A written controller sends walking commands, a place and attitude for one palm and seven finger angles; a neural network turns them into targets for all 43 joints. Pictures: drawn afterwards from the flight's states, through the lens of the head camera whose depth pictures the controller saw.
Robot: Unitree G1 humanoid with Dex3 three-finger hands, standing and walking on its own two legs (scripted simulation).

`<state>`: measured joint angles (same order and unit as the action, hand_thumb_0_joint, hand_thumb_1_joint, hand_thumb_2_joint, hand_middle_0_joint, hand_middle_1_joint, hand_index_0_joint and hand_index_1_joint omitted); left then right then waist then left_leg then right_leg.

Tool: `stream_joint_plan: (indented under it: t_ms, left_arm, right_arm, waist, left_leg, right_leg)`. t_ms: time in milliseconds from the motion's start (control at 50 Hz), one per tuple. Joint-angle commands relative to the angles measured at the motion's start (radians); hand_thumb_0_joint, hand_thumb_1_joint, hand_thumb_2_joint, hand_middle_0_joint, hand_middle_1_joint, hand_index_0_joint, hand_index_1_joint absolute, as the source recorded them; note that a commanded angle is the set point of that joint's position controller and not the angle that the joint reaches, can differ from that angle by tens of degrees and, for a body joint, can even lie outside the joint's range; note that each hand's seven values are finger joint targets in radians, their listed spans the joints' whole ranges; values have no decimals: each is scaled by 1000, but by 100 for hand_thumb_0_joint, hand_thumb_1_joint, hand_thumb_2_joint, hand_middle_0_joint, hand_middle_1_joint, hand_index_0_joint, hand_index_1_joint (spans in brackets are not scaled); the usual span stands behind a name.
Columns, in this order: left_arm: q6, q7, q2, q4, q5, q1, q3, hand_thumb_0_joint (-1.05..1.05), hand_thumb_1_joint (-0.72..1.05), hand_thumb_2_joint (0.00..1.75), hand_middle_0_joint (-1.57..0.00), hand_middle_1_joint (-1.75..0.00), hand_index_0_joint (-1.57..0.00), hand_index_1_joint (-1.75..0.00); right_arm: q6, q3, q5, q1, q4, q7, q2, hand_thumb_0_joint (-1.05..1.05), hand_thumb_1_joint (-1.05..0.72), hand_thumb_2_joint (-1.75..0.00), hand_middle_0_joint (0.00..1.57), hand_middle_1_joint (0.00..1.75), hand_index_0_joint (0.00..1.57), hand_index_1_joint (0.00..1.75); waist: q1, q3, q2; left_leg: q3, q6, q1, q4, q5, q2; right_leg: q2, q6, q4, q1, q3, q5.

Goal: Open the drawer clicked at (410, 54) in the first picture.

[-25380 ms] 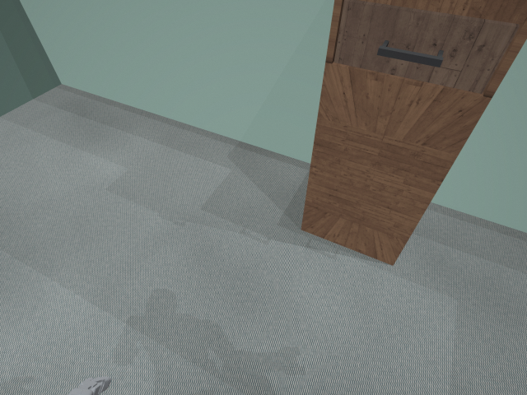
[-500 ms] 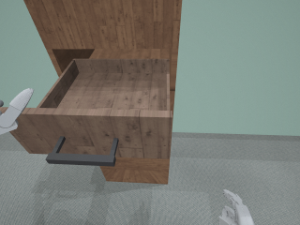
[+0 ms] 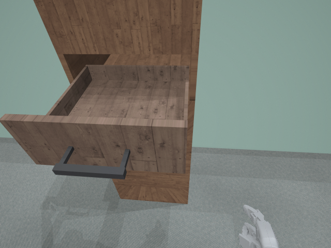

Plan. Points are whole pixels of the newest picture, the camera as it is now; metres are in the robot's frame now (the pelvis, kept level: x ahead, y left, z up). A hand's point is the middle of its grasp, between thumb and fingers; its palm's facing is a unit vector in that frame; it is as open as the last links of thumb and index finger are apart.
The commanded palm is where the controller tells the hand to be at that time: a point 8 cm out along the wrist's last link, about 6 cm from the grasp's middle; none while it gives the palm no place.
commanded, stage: step back with the hand held close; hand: left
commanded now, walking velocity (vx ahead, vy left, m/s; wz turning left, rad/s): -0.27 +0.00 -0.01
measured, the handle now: (93, 162) +0.25 +0.19 +0.13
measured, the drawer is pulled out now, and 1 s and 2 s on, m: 0.30 0.30 0.30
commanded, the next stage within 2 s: stop stepping back and stand still in 0.86 s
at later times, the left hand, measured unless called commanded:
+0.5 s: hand out of the picture +0.12 +0.25 +0.33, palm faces +0.62 -0.66 -0.42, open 7.4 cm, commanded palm +0.07 +0.30 +0.32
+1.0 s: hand out of the picture +0.00 +0.30 +0.35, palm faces +0.67 -0.70 -0.25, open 7.4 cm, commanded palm -0.07 +0.33 +0.32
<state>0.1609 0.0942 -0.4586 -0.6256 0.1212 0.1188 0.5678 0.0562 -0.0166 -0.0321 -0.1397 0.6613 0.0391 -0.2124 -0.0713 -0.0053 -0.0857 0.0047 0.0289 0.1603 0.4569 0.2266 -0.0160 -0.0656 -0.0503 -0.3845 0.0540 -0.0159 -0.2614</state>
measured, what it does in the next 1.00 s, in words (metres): walks backwards: left foot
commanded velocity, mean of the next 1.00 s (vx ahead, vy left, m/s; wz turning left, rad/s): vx -0.27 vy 0.00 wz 0.02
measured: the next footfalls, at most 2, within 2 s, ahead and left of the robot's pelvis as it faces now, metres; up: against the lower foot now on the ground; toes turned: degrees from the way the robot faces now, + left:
left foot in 0.78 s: -0.08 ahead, +0.15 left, +0.00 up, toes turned +2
right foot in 1.10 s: -0.24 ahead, -0.05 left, +0.00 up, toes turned +0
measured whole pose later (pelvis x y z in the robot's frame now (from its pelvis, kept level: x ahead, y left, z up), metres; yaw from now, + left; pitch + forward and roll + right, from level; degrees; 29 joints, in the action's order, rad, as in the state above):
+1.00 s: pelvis -0.20 +0.05 -0.01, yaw +0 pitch +1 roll -4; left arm 0.24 0.15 -0.56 -0.74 0.06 0.03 0.71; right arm 0.12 0.01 0.00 -0.21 0.67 0.02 -0.15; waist -0.02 -0.02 -0.02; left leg 0.01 0.03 0.42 0.54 0.15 0.06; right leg -0.06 0.01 -0.90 0.39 -0.02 -0.46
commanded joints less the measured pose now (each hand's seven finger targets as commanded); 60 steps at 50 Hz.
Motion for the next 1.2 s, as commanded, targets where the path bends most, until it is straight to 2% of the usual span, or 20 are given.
stream_joint_plan:
  t_ms: [0, 200, 320, 400, 460, 520, 580, 600, 640, 680, 720, 760, 840, 900, 940, 1020, 1060, 1100, 1120, 1180]
  left_arm:
    - [75, 8, -271, -121, -19, -123, 110, 0, 90, 90, -20, -30, -20, -30]
    - [106, 44, -373, -327, -30, 132, 261, 0, 90, 90, -20, -30, -20, -30]
    - [117, 60, -383, -299, -26, 125, 296, 0, 90, 90, -20, -30, -20, -30]
    - [112, 57, -369, -203, -36, 17, 269, 0, 90, 90, -20, -30, -20, -30]
    - [101, 55, -345, -123, -49, -73, 235, 0, 90, 90, -20, -30, -20, -30]
    - [80, 51, -321, -112, -58, -121, 184, 0, 90, 90, -20, -30, -20, -30]
    - [82, 59, -301, -196, -74, -126, 125, 0, 90, 90, -20, -30, -20, -30]
    - [87, 67, -341, -236, -75, -135, 155, 0, 90, 90, -20, -30, -20, -30]
    - [79, 72, -323, -260, -80, -103, 163, 0, 90, 90, -20, -30, -20, -30]
    - [84, 80, -345, -264, -79, -92, 204, 0, 90, 90, -20, -30, -20, -30]
    - [105, 91, -335, -264, -69, -107, 197, 0, 90, 90, -20, -30, -20, -30]
    - [141, 103, -325, -325, -73, -174, 222, 0, 90, 90, -20, -30, -20, -30]
    - [141, 82, -335, -264, -65, -206, 234, 0, 90, 90, -20, -30, -20, -30]
    - [110, 63, -278, -228, -59, -175, 183, 0, 90, 90, -20, -30, -20, -30]
    - [92, 53, -265, -244, -50, -166, 153, 0, 90, 90, -20, -30, -20, -30]
    - [64, 49, -313, -270, -36, -124, 181, 0, 90, 90, -20, -30, -20, -30]
    - [67, 48, -358, -298, -33, -76, 219, 0, 90, 90, -20, -30, -20, -30]
    - [71, 55, -451, -314, -24, -30, 283, 0, 90, 90, -20, -30, -20, -30]
    - [89, 64, -454, -324, -21, -62, 295, 0, 90, 90, -20, -30, -20, -30]
    - [91, 73, -365, -281, -30, 66, 305, 0, 90, 90, -20, -30, -20, -30]
  right_arm:
    - [40, 40, -5, 114, -193, 7, -134, 0, -90, -90, 20, 30, 20, 30]
    - [13, 71, -13, 71, -218, 0, -129, 0, -90, -90, 20, 30, 20, 30]
    - [28, 81, -10, 52, -218, 13, -147, 0, -90, -90, 20, 30, 20, 30]
    - [52, 86, 5, 33, -204, 16, -158, 0, -90, -90, 20, 30, 20, 30]
    - [71, 83, 14, 23, -194, 16, -154, 0, -90, -90, 20, 30, 20, 30]
    - [70, 79, 4, 19, -204, 13, -154, 0, -90, -90, 20, 30, 20, 30]
    - [55, 81, -4, 13, -189, 4, -140, 0, -90, -90, 20, 30, 20, 30]
    - [49, 82, 4, 26, -183, 4, -145, 0, -90, -90, 20, 30, 20, 30]
    - [47, 56, 13, 24, -201, 8, -112, 0, -90, -90, 20, 30, 20, 30]
    - [41, 44, 21, 34, -204, 25, -101, 0, -90, -90, 20, 30, 20, 30]
    - [42, 44, 27, 13, -174, 42, -114, 0, -90, -90, 20, 30, 20, 30]
    - [71, 58, 43, 17, -190, 36, -150, 0, -90, -90, 20, 30, 20, 30]
    - [121, 94, 51, -50, -124, 15, -116, 0, -90, -90, 20, 30, 20, 30]
    - [125, 104, 27, -32, -115, -6, -125, 0, -90, -90, 20, 30, 20, 30]
    - [126, 90, 26, -17, -120, -16, -120, 0, -90, -90, 20, 30, 20, 30]
    - [108, 64, 18, 19, -162, -16, -116, 0, -90, -90, 20, 30, 20, 30]
    - [87, 53, 11, 28, -183, -16, -101, 0, -90, -90, 20, 30, 20, 30]
    - [46, 35, 23, 37, -179, -12, -89, 0, -90, -90, 20, 30, 20, 30]
    - [40, 22, 24, 50, -182, -8, -89, 0, -90, -90, 20, 30, 20, 30]
    - [53, 40, 0, 38, -177, 1, -93, 0, -90, -90, 20, 30, 20, 30]
  waist:
    - [49, 88, 99]
    - [67, 263, 48]
    - [63, 244, -48]
    - [60, 180, -122]
    - [69, 104, -72]
    - [80, 74, 46]
    - [88, 53, 243]
    - [70, 60, 255]
    - [76, 102, 264]
    - [68, 94, 219]
    - [86, 80, 48]
    - [72, 64, -351]
    - [93, 224, -125]
    - [84, 248, -131]
    - [95, 231, -158]
    - [91, 200, -135]
    - [93, 198, -10]
    - [78, 153, 178]
    - [74, 141, 149]
    - [86, 146, 208]
  left_leg:
    - [-74, 19, -91, 23, -170, 73]
    - [-59, -8, 10, 87, -332, 114]
    - [-148, 11, 77, -15, -360, 182]
    - [-181, 39, 206, -119, -153, 241]
    - [-208, 65, 389, -191, 190, 263]
    - [-139, 35, 401, -78, 276, 172]
    - [-12, -35, 113, 452, 212, 8]
    - [-18, -38, 128, 629, 242, 7]
    - [-28, -27, 172, 581, 250, 51]
    - [-4, -25, 142, 315, 229, 61]
    - [-14, -19, 98, 2, 165, 58]
    - [-329, 85, 366, -215, 160, 338]
    - [-230, 122, 113, -37, -541, 345]
    - [-136, 84, -51, -2, -652, 285]
    - [-172, 84, -26, -46, -610, 291]
    - [-149, 44, 140, -146, 5, 229]
    - [-53, -21, 212, -54, 247, 125]
    - [4, -69, 203, 353, 126, 30]
    - [-15, -61, 288, 446, 141, 40]
    - [-31, -41, 337, 359, 103, 67]
  right_leg:
    - [163, 23, 122, 218, 160, 321]
    - [210, 12, -18, 122, 150, 531]
    - [110, 31, -98, 145, 101, 282]
    - [63, 31, -217, 166, 52, -19]
    - [59, 32, -287, 135, 55, -115]
    - [127, 3, -119, 178, 130, -136]
    - [380, -94, 256, 591, 373, -511]
    - [421, -133, 274, 609, 389, -456]
    - [385, -96, 181, 507, 242, -262]
    - [304, -61, 98, 438, 139, -125]
    - [248, -25, -16, 423, 126, -123]
    - [55, 47, -429, 307, 0, -148]
    - [22, 56, -705, 407, 61, -248]
    - [9, 68, -563, 413, -2, -191]
    - [4, 71, -489, 364, -14, -207]
    - [12, 56, -153, 143, -57, -194]
    - [95, -10, 58, 68, 8, -162]
    - [368, -142, 233, 265, 313, -244]
    - [402, -151, 197, 213, 278, -1]
    - [314, -88, 60, 102, 164, 205]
